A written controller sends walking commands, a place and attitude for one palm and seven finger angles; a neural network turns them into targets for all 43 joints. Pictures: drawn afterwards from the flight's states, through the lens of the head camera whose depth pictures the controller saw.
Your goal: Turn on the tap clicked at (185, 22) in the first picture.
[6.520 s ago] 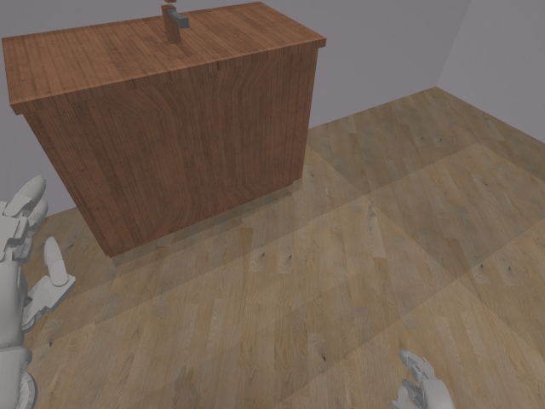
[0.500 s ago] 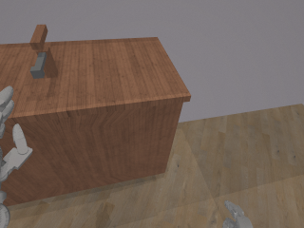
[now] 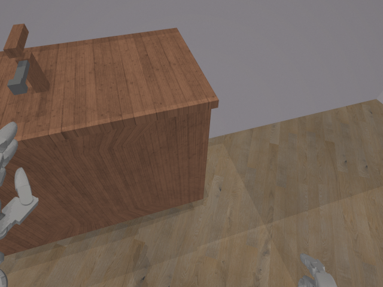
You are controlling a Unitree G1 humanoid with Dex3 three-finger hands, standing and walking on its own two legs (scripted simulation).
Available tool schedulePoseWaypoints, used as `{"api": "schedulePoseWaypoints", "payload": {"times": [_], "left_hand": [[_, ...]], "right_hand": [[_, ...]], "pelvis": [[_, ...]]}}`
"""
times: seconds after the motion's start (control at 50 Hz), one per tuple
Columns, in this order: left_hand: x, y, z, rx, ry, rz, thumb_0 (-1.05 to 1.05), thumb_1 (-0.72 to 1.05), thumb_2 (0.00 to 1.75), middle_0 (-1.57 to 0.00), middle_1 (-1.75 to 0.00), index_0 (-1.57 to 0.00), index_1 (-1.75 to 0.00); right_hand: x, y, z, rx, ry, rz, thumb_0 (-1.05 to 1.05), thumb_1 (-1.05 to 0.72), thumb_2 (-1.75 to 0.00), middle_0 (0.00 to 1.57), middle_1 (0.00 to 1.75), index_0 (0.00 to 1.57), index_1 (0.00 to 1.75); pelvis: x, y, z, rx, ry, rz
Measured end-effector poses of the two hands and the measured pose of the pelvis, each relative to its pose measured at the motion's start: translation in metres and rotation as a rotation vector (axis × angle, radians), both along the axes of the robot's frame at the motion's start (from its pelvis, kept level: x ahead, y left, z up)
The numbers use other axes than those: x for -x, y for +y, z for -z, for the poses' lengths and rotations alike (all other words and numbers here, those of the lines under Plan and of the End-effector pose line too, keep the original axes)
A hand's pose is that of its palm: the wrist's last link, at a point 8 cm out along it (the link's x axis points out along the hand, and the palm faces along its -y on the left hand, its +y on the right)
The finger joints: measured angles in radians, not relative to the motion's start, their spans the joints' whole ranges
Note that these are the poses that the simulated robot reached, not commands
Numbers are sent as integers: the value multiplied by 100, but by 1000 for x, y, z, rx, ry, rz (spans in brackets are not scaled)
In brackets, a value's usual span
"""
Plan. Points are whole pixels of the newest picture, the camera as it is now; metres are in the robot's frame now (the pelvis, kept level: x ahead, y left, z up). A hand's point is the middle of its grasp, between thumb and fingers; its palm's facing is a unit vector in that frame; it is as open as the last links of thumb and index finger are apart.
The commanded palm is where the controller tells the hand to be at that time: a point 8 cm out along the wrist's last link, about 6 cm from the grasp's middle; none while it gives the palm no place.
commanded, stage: look again from close up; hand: left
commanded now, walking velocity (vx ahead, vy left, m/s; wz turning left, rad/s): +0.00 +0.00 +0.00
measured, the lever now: (17, 86) +0.52 +0.45 +0.13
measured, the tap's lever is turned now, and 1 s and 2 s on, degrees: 0 0 0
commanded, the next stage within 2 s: shuffle to correct the standing spot in 0.38 s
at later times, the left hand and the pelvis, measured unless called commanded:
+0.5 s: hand out of the picture +0.22 +0.32 +0.15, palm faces +0.36 -0.84 -0.41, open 7.4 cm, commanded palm +0.16 +0.34 +0.17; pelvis -0.01 +0.06 +0.00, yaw -1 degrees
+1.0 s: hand (16, 169) +0.27 +0.30 +0.15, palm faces +0.38 -0.86 -0.35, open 7.4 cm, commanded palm +0.21 +0.34 +0.17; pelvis +0.04 +0.06 -0.02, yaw -1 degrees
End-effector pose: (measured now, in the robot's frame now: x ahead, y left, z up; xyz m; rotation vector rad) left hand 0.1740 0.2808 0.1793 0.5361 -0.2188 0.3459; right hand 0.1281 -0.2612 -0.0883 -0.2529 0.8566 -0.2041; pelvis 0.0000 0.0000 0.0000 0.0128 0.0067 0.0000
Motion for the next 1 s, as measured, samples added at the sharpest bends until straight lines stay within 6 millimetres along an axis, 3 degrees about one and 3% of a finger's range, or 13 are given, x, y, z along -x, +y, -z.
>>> {"api": "schedulePoseWaypoints", "payload": {"times": [0.1, 0.16, 0.22, 0.36, 0.4, 0.48, 0.56, 0.72, 0.88, 1.0], "left_hand": [[4, 11, 17, 76, -18, -18, 1, 89, 90, -21, -30, -21, -30], [-8, 40, 5, -28, -90, -13, 1, 88, 90, -21, -31, -22, -30], [-21, 63, -2, 14, -164, -34, 1, 89, 90, -21, -30, -21, -30], [-15, 40, 2, 52, -128, 164, 1, 89, 90, -20, -30, -21, -30], [-10, 45, 6, 34, -90, 176, 1, 89, 90, -20, -30, -21, -30], [-4, 74, 11, 20, -64, 83, 1, 89, 90, -21, -31, -22, -30], [-1, 88, 10, 72, -110, -9, 1, 89, 90, -21, -30, -21, -30], [-11, 61, 11, 121, -143, 55, 1, 89, 90, -20, -30, -21, -30], [-33, 67, 14, 77, -132, 49, 1, 89, 90, -21, -30, -21, -30], [-57, 63, 16, 72, -131, 65, 1, 89, 90, -20, -30, -21, -30]], "right_hand": [[-8, 9, -5, 37, -31, -17, 1, -90, -90, 20, 30, 20, 30], [-14, 28, -8, 33, -62, -77, 1, -90, -90, 19, 30, 20, 30], [-20, 51, -14, -6, -106, -103, 1, -90, -90, 20, 30, 20, 30], [-27, 104, -24, -88, -210, -124, 1, -90, -90, 20, 30, 20, 30], [-27, 115, -24, -97, -200, -131, 1, -90, -90, 20, 30, 21, 30], [-27, 128, -21, -94, -157, -167, 1, -90, -90, 20, 30, 21, 30], [-30, 130, -20, -76, -134, -211, 1, -90, -90, 20, 30, 21, 30], [-45, 112, -25, -39, -174, -187, 1, -90, -90, 20, 30, 21, 30], [-57, 89, -19, -7, -176, -116, 1, -90, -90, 20, 30, 21, 30], [-61, 84, -7, -21, -142, -78, 1, -90, -90, 20, 30, 20, 30]], "pelvis": [[2, 11, 6, 17, -22, -3], [9, 15, 8, 26, -12, 9], [14, 25, 7, 31, -23, 13], [10, 55, 5, 19, -11, 34], [8, 59, 4, 19, -9, 31], [8, 61, 3, 22, -9, 22], [8, 63, 2, 28, -16, 16], [-4, 62, 6, 36, -25, 8], [-24, 59, 15, 44, -10, 16], [-39, 61, 20, 32, -16, 22]]}}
